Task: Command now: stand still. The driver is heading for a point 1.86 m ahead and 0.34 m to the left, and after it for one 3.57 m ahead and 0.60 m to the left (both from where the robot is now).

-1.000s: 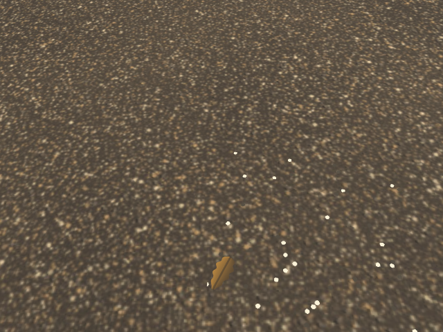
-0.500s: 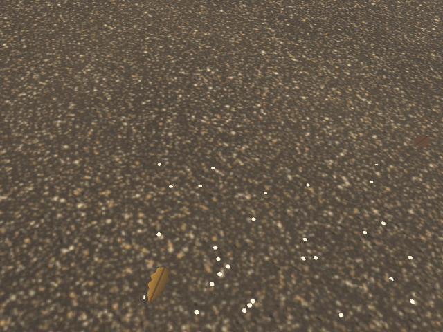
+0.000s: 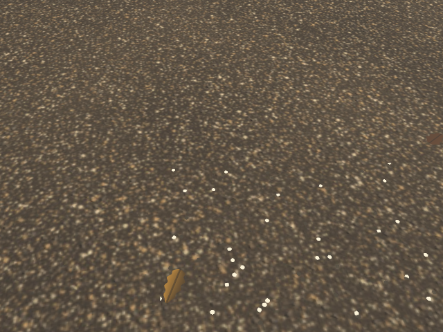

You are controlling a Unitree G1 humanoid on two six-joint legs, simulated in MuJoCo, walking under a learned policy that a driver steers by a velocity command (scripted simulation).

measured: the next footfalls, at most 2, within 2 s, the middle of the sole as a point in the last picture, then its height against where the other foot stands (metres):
left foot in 1.24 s outside the picture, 0.11 m lower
right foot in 1.70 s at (227, 284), level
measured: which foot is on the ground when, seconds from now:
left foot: down 0.00-0.70, up 0.72-1.00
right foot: down 0.00-1.00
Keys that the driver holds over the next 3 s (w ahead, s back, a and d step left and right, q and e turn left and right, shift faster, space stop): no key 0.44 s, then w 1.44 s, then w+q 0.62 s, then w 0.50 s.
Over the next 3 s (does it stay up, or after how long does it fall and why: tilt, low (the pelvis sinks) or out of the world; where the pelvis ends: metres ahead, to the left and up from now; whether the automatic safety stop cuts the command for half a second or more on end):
stays up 1.30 0.20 -0.12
